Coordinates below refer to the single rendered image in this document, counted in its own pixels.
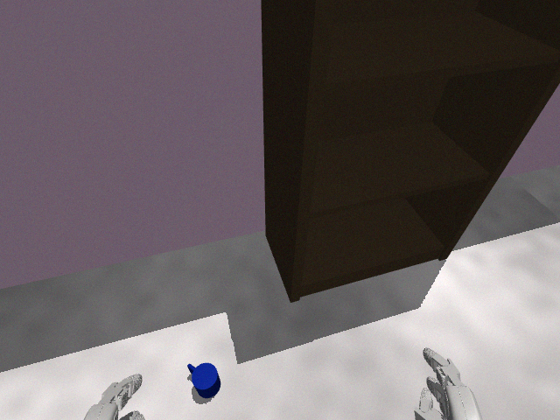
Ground bookshelf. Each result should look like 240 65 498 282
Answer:
261 0 560 303

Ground mug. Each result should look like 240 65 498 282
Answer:
187 363 221 398

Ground right robot hand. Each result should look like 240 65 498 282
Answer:
414 347 483 420

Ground left robot hand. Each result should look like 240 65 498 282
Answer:
84 374 145 420

